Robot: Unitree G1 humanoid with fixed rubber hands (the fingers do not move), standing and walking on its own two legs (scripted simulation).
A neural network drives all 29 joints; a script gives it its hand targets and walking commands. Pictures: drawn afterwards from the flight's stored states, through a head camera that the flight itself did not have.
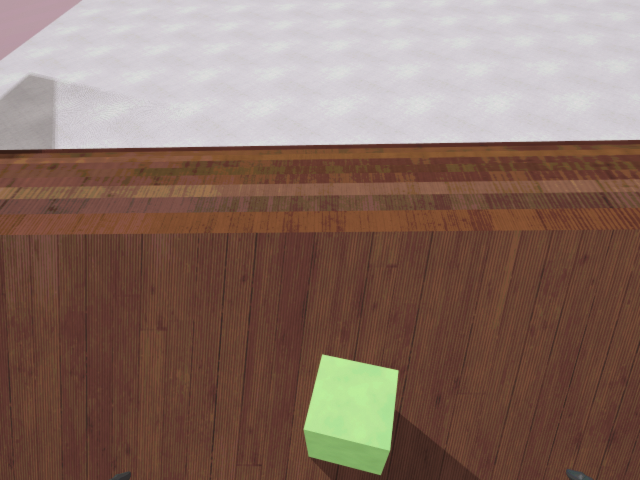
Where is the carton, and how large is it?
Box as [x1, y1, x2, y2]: [304, 354, 398, 474]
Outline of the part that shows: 322,354 304,425 304,434 308,455 380,474 389,452 398,370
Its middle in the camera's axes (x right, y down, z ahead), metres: +0.09 +0.49 +1.08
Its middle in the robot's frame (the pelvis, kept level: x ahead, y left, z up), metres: +0.43 -0.04 -0.66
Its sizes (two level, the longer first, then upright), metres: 0.210 0.200 0.250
